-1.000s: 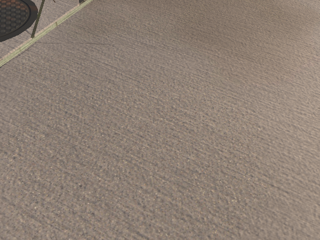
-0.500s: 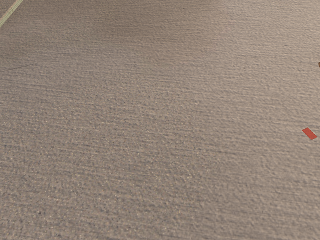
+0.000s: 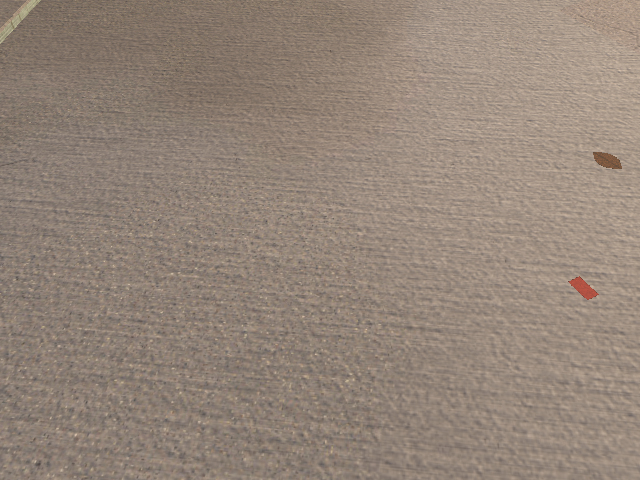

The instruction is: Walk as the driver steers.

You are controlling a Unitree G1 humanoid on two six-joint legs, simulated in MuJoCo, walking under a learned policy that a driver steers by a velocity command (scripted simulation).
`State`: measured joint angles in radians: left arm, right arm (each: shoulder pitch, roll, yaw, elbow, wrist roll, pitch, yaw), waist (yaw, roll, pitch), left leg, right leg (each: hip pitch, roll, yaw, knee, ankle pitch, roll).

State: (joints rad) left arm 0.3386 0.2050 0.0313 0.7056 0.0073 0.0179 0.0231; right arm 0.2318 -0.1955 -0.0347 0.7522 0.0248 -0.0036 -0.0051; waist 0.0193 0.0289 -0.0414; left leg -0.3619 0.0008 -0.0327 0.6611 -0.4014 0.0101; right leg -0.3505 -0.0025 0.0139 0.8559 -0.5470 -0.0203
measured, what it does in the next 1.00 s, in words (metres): walks ahead, turning left: left foot 0.04 m lower, then right foot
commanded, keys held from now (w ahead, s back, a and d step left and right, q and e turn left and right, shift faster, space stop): w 0.08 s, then w+q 0.06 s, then q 0.50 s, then w+q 0.12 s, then w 0.24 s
